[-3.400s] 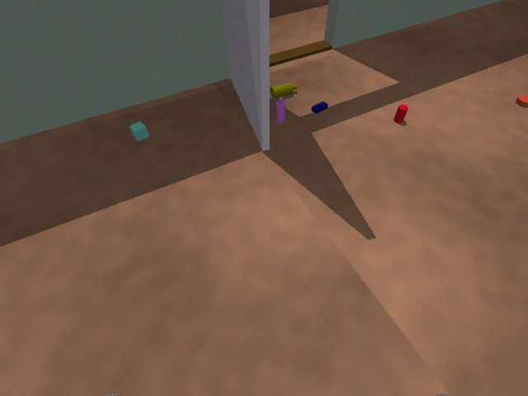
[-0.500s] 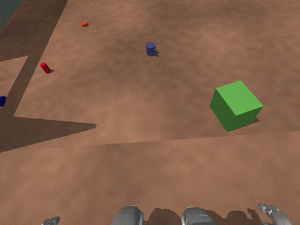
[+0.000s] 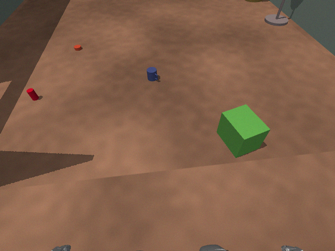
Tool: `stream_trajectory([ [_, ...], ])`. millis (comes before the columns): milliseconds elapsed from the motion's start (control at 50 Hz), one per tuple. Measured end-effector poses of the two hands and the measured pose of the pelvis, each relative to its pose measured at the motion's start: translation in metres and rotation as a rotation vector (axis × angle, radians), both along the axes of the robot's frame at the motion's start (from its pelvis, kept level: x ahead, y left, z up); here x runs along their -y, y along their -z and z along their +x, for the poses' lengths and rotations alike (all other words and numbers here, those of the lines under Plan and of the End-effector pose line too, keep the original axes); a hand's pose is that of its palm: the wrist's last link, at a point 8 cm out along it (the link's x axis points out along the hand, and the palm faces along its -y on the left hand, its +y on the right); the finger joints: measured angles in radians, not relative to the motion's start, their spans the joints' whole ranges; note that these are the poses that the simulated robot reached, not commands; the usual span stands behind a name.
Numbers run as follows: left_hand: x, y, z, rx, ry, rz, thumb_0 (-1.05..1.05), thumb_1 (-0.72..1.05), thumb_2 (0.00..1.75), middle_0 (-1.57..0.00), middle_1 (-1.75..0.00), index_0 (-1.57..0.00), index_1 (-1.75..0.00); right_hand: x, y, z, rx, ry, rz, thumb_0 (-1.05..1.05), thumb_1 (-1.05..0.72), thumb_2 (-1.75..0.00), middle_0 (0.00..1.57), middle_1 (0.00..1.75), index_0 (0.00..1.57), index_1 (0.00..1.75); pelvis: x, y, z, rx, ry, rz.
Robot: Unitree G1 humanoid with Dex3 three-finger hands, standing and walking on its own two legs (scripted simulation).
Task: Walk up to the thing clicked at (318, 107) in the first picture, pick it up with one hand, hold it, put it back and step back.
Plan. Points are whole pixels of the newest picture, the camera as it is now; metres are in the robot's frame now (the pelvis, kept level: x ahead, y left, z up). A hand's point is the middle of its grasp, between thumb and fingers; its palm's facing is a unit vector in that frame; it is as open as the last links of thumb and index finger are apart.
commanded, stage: walk up
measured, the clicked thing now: out of the picture +1.04 +1.52 -0.75
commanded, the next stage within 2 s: stand in 0.28 s
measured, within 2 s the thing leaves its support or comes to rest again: neither
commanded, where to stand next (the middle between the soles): +0.07 +0.02 m, yaw +1 degrees
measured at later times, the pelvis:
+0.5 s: pelvis +0.01 +0.00 +0.02, yaw +0 degrees
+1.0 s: pelvis +0.01 +0.00 +0.02, yaw +1 degrees
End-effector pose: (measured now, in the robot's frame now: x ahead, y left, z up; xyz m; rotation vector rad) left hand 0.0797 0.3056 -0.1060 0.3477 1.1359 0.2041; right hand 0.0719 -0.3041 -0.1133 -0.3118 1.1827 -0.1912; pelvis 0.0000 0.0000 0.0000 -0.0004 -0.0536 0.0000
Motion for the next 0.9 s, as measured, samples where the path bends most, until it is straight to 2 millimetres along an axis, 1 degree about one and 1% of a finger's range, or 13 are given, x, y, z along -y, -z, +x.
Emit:
stream_trajectory([
  [100,-0.002,-0.002,-0.012,-0.066,-0.014,0.018,0.01,0.9,0.9,-0.2,-0.3,-0.21,-0.3,-0.001,0.002,0.007,-0.007,0.009,0.019,0.01,-0.9,-0.9,0.2,0.3,0.21,0.3,0.002,-0.003,0.003,-0.008,0.008,0.003],
  [180,-0.001,-0.004,-0.012,-0.095,-0.013,0.02,0.01,0.9,0.9,-0.2,-0.3,-0.21,-0.3,-0.002,0.003,0.011,-0.015,0.018,0.025,0.01,-0.9,-0.9,0.2,0.3,0.21,0.3,0.001,-0.006,0.005,-0.015,0.013,0.008],
  [300,0.002,-0.004,0.002,-0.086,0.003,0.01,0.01,0.9,0.9,-0.2,-0.3,-0.21,-0.3,-0.002,0.001,0.014,-0.021,0.037,0.021,0.01,-0.9,-0.9,0.2,0.3,0.21,0.3,-0.002,-0.008,0.008,-0.017,0.018,0.012],
  [460,0.01,-0.005,0.028,-0.036,0.011,-0.031,0.01,0.9,0.9,-0.2,-0.3,-0.21,-0.3,-0.005,-0.009,0.014,-0.034,0.033,0.005,0.01,-0.9,-0.9,0.2,0.3,0.21,0.3,-0.002,-0.015,0.013,-0.015,-0.004,0.012],
  [560,0.014,-0.006,0.032,-0.019,0.012,-0.043,0.01,0.91,0.9,-0.2,-0.3,-0.21,-0.3,-0.004,-0.014,0.016,-0.025,0.034,-0.001,0.01,-0.9,-0.9,0.2,0.3,0.21,0.3,0.0,-0.017,0.013,-0.011,-0.01,0.01],
  [660,0.015,-0.006,0.026,-0.032,0.005,-0.042,0.01,0.91,0.9,-0.2,-0.3,-0.21,-0.3,-0.002,-0.016,0.016,-0.024,0.033,-0.002,0.01,-0.9,-0.9,0.2,0.3,0.21,0.3,0.001,-0.018,0.012,-0.013,-0.014,0.009],
  [900,0.009,-0.006,-0.002,-0.1,-0.033,-0.025,0.01,0.91,0.9,-0.2,-0.3,-0.21,-0.3,-0.002,-0.012,0.01,-0.064,0.027,0.009,0.01,-0.9,-0.9,0.2,0.3,0.21,0.3,0.003,-0.019,0.012,-0.018,-0.023,0.005],
])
